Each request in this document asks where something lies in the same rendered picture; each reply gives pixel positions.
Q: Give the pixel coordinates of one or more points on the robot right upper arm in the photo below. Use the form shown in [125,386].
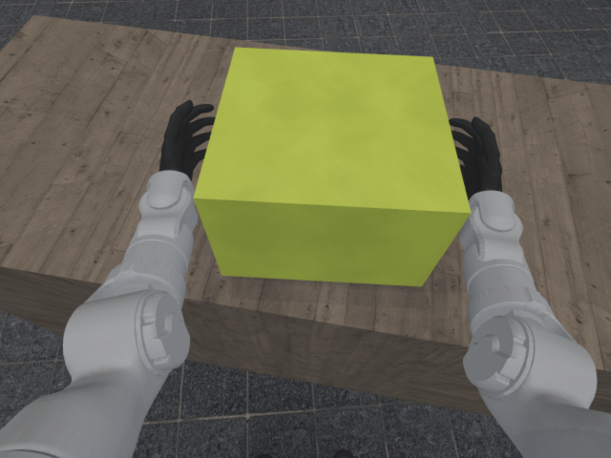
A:
[539,386]

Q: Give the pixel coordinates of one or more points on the right robot forearm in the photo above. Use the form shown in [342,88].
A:
[497,276]

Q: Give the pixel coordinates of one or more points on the robot left upper arm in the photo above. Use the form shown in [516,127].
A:
[119,351]

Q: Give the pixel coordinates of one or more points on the pedestal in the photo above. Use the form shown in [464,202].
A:
[84,107]

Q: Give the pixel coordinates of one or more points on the right robot hand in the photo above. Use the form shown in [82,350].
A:
[482,170]

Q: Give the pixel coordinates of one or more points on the left robot hand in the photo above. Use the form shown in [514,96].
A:
[177,151]

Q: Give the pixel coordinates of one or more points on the left robot forearm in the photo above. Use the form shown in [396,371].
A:
[159,253]

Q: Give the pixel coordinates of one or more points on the carton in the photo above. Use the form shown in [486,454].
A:
[331,166]

